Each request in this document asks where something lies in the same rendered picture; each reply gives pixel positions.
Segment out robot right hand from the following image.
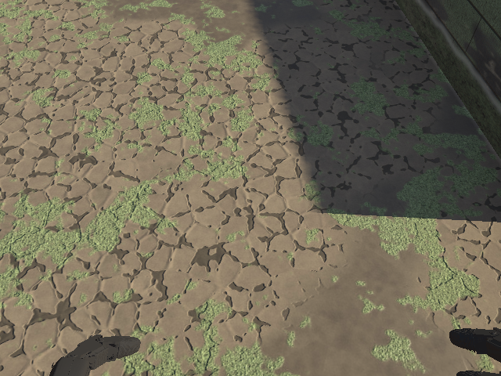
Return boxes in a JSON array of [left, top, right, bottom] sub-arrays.
[[449, 327, 501, 376]]

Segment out robot left hand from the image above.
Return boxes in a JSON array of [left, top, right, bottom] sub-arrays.
[[49, 334, 141, 376]]

